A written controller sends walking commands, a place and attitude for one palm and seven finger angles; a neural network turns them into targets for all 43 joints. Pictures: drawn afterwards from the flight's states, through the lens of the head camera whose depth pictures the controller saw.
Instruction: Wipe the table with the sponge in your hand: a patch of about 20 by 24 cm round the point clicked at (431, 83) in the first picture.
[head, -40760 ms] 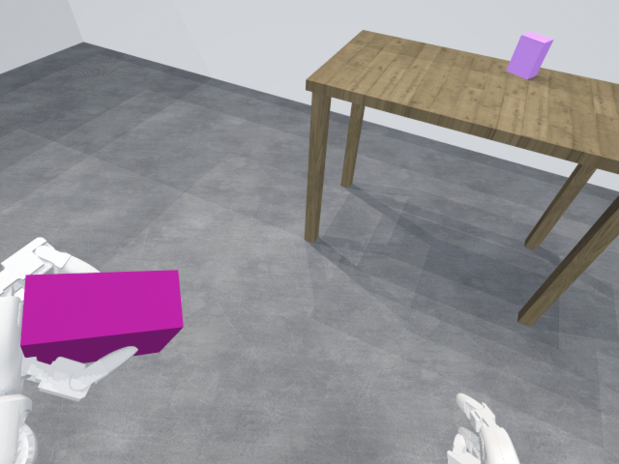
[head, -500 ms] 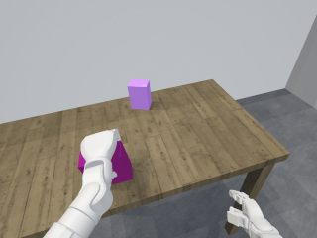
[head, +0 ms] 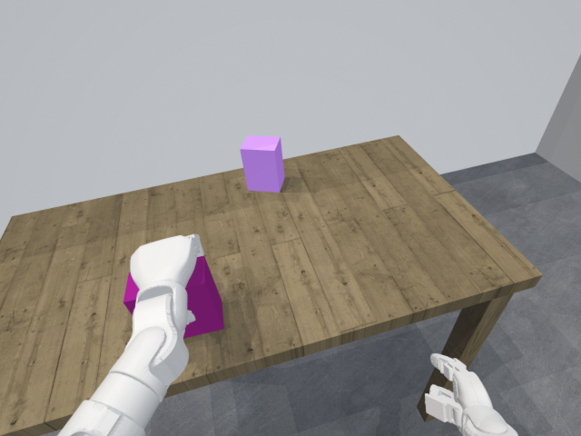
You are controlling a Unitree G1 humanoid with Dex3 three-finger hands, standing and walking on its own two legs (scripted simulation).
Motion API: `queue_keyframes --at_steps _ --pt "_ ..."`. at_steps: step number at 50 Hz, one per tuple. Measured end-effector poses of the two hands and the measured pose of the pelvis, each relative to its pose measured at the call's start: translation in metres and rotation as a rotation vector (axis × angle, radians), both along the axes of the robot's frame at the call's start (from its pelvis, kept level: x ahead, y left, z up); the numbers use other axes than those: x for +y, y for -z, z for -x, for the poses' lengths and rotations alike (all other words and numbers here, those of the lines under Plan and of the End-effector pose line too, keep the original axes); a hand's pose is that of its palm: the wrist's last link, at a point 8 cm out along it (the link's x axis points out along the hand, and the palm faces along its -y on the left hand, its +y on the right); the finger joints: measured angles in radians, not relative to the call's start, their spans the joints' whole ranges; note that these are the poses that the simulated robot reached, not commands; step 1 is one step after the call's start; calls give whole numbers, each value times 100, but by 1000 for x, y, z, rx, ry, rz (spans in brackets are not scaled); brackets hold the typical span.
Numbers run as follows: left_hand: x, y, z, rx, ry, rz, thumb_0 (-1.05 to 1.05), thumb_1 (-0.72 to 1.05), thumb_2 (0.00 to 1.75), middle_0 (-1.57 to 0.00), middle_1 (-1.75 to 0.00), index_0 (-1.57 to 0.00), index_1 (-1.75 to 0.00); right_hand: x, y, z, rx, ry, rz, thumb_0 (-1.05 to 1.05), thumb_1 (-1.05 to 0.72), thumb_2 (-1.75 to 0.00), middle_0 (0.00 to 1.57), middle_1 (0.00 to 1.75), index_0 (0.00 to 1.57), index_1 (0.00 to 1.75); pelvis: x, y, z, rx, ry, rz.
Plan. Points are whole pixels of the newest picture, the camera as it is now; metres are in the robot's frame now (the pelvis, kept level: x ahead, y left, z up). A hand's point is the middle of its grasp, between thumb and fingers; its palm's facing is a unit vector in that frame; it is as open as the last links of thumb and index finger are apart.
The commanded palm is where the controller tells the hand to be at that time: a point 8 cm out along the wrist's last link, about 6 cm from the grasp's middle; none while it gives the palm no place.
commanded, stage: wipe forward along the middle lane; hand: left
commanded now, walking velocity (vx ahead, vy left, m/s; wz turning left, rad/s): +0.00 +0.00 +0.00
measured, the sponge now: (182, 309) +0.30 +0.22 +0.01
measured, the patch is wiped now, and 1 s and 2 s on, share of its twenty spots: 0.75 0.75 0.75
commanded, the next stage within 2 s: slide back across to the first lane in 1.42 s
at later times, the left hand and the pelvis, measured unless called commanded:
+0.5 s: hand (175, 259) +0.36 +0.24 +0.06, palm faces -0.05 -0.05 -1.00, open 9.8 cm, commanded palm +0.33 +0.24 +0.09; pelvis -0.01 +0.00 -0.01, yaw +1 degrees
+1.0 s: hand (168, 239) +0.40 +0.27 +0.06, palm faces -0.07 -0.04 -1.00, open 9.8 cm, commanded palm +0.39 +0.27 +0.09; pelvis -0.01 +0.01 -0.01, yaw +1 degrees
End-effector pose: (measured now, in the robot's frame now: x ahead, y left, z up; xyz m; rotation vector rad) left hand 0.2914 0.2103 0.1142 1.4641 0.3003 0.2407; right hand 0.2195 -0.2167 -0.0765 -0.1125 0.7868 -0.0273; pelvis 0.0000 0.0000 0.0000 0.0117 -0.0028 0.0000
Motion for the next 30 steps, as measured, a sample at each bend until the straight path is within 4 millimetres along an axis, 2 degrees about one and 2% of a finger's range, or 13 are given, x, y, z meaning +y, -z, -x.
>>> queue_keyframes --at_steps 8,19,30 --pt "9 -1 -16 9 1 -18 -1 -51 107 -77 -136 -78 -136 -2 12 18 47 15 14 1 -91 -90 20 30 19 30 -1 1 4 23 -11 1" --pt "14 1 -36 29 9 -37 0 -52 107 -77 -136 -79 -136 -16 29 54 139 66 41 1 -91 -90 20 30 19 30 -1 4 9 57 -17 6" --pt "28 -1 -58 35 5 -50 0 -52 107 -78 -136 -79 -136 -31 35 84 201 120 82 1 -91 -90 20 30 19 30 -1 7 15 86 -17 13"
